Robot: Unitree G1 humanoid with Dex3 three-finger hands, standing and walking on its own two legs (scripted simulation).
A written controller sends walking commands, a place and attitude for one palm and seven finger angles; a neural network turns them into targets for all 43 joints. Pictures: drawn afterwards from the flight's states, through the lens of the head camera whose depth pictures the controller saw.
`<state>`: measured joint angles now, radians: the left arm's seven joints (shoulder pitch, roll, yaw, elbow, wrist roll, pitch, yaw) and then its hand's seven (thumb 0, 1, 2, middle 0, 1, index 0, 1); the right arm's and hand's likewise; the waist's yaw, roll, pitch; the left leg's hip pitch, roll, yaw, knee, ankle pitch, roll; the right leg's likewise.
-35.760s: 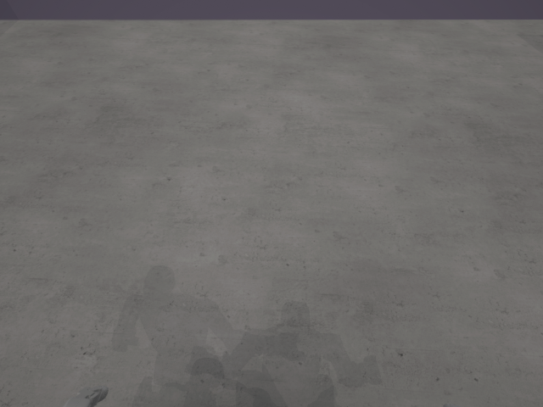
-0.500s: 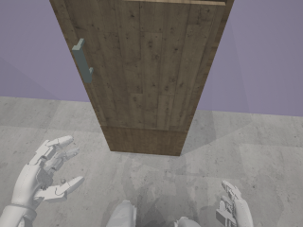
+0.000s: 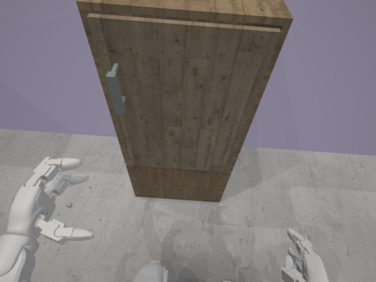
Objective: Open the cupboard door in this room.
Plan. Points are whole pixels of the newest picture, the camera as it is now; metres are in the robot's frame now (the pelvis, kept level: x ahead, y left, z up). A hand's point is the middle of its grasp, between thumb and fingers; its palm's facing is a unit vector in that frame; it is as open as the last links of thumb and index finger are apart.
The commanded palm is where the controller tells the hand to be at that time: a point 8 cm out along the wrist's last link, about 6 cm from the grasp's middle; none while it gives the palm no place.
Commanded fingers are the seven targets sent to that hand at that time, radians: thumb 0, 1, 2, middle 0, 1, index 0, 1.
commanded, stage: raise the hand with hooked fingers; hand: left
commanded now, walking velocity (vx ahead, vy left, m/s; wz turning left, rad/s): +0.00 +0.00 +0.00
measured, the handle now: (118, 89) +0.56 +0.22 +0.07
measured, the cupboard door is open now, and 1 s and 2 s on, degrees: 0 0 0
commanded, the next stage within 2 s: move the hooked fingers beside the handle in 0.88 s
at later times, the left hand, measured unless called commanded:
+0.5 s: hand (55, 170) +0.30 +0.27 +0.09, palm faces +0.01 -1.00 -0.04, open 14.0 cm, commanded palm +0.27 +0.32 +0.09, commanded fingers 0.00 -0.50 0.30 -0.30 -1.20 -0.30 -1.20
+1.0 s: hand (65, 172) +0.29 +0.26 +0.09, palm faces +0.02 -1.00 -0.03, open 14.0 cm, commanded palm +0.27 +0.30 +0.09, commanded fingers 0.00 -0.50 0.30 -0.30 -1.20 -0.30 -1.20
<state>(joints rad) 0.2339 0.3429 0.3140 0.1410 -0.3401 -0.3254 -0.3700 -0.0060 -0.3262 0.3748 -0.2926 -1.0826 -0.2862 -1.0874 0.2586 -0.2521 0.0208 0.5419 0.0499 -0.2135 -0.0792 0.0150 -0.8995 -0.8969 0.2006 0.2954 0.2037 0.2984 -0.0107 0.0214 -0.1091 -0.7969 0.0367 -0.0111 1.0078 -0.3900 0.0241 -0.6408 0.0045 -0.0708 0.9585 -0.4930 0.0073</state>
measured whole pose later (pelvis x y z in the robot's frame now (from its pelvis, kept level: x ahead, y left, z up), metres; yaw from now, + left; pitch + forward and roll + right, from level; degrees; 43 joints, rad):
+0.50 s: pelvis +0.01 +0.00 +0.02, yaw +0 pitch +9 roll -3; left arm -0.04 0.44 0.42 0.41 -0.36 -0.24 -0.51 -0.01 -0.50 0.30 -0.30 -1.19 -0.30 -1.20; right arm 0.30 -0.28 0.04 0.56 0.06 -0.18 -0.09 0.01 -0.90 -0.90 0.20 0.30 0.21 0.30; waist -0.01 0.03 -0.08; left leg -0.71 0.04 0.00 0.91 -0.36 0.02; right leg -0.56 0.01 -0.06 0.86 -0.45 0.01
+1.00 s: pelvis +0.01 -0.01 +0.01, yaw +0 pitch +9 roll -2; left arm -0.03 0.42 0.42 0.44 -0.37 -0.28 -0.51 -0.01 -0.50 0.30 -0.30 -1.20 -0.30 -1.20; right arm 0.28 -0.27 0.04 0.56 0.06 -0.16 -0.09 0.01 -0.90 -0.90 0.20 0.30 0.21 0.30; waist 0.00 0.03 -0.09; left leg -0.71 0.04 -0.01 0.91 -0.36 0.01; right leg -0.57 0.02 -0.06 0.87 -0.46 -0.01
